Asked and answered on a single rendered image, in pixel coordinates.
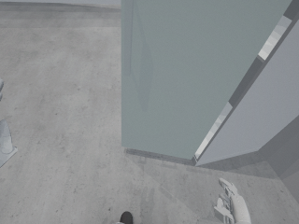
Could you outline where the fridge door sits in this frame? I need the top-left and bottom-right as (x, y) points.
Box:
(121, 0), (292, 160)

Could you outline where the robot left foot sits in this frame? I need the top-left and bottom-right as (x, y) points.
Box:
(120, 211), (133, 224)

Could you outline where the robot left hand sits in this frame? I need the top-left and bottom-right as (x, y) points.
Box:
(0, 78), (18, 168)

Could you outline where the handle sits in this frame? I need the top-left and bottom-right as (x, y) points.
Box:
(123, 0), (134, 77)

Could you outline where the robot right hand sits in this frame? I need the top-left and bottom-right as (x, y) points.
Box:
(214, 177), (251, 224)

